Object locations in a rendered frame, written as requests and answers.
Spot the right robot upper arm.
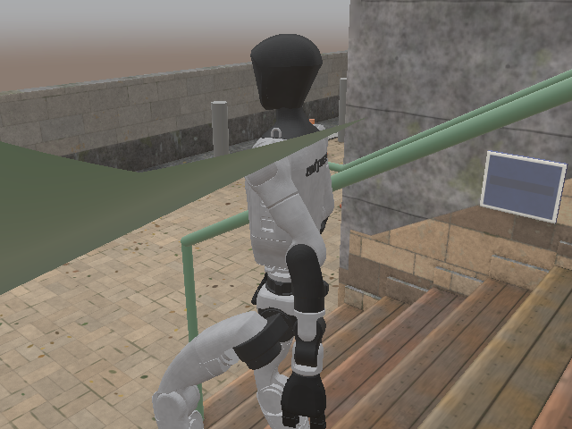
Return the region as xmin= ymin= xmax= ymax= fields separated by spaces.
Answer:
xmin=313 ymin=124 xmax=334 ymax=221

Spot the robot left hand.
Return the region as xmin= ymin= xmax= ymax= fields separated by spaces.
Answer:
xmin=281 ymin=371 xmax=326 ymax=429

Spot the left robot upper arm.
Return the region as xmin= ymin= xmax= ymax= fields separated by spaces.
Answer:
xmin=244 ymin=139 xmax=326 ymax=267

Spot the left robot thigh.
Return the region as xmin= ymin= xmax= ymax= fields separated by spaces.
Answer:
xmin=157 ymin=311 xmax=290 ymax=416

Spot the robot head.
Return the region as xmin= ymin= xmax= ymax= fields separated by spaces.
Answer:
xmin=250 ymin=34 xmax=323 ymax=139

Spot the left robot forearm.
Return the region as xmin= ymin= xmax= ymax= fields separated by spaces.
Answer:
xmin=286 ymin=244 xmax=329 ymax=376

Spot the right robot forearm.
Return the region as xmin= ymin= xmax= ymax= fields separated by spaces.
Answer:
xmin=320 ymin=216 xmax=329 ymax=234

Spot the robot right hand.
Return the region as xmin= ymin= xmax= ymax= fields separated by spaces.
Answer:
xmin=251 ymin=273 xmax=267 ymax=305

